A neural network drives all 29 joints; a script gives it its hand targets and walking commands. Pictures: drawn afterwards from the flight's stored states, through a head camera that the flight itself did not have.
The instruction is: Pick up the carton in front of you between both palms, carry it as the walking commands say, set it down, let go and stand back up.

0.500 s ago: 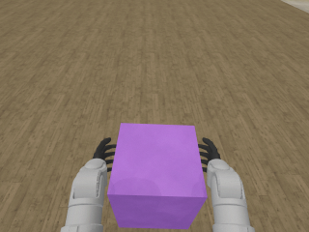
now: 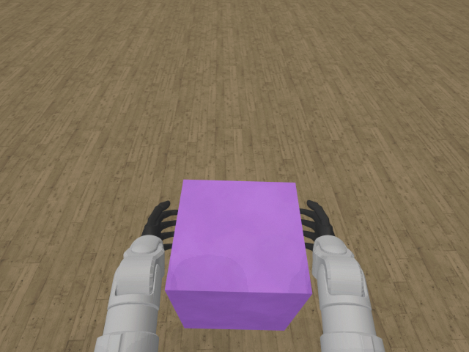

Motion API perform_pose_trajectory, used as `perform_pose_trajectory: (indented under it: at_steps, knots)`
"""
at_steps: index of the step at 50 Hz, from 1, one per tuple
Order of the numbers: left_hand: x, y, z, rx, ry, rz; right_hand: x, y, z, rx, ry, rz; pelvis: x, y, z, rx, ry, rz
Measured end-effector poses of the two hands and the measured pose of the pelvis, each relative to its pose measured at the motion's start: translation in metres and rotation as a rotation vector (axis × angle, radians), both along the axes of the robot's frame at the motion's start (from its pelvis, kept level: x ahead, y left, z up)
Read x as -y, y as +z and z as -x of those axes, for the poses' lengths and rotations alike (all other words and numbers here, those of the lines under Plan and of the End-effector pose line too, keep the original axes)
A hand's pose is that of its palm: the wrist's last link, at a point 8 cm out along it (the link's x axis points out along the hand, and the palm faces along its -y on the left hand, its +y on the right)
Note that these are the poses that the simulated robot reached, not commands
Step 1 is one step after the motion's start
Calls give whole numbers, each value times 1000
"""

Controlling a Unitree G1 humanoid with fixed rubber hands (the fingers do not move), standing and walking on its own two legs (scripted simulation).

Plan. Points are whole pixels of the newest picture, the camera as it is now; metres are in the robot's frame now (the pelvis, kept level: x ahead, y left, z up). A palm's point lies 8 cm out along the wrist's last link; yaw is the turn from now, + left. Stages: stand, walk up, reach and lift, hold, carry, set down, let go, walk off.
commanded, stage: hold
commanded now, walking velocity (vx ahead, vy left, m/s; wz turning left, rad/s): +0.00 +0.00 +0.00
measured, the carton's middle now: (236, 259) +0.29 +0.00 -0.05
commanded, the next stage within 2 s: set down in 0.60 s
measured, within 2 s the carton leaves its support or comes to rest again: neither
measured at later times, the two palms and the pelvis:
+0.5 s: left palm (143, 262) +0.24 +0.15 +0.05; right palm (322, 248) +0.27 -0.15 +0.04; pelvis -0.03 -0.02 +0.00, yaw +5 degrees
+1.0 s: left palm (160, 246) +0.30 +0.14 -0.01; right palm (315, 238) +0.32 -0.15 -0.01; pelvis -0.03 -0.03 -0.02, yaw +5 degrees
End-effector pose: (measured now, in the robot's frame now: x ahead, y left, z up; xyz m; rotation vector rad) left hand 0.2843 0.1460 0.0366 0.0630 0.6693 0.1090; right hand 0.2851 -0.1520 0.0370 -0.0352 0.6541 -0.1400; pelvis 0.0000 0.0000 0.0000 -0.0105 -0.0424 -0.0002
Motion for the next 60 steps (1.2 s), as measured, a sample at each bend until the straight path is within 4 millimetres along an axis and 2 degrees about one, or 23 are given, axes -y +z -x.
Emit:
perform_pose_trajectory:
  at_steps: [11,19,26,34,42,46,50,55,60]
  knots:
    - [-11,3,26,7,49,-1,-11,3,12,7,46,-3,2,3,17,86,34,-8]
    - [-7,6,35,14,60,0,-8,5,19,14,51,-11,8,1,28,114,57,-12]
    - [-5,9,41,18,91,-2,-7,7,15,18,77,-20,18,0,32,123,84,-18]
    - [-1,13,37,22,119,1,-3,11,4,20,92,-34,29,0,27,122,102,-18]
    - [2,3,16,8,125,24,0,3,-15,6,46,-83,34,-4,24,105,104,-11]
    - [3,-14,0,-8,101,21,1,-13,-25,-8,13,-94,33,-8,26,65,100,-4]
    - [4,-42,-16,-25,65,2,3,-43,-33,-24,0,-73,30,-15,31,-23,92,-3]
    - [3,-96,-28,-30,28,-14,2,-99,-35,-26,-4,-42,23,-29,40,-177,77,-3]
    - [-1,-156,-34,-16,16,1,-1,-158,-35,-10,-23,-42,13,-51,48,-345,72,-2]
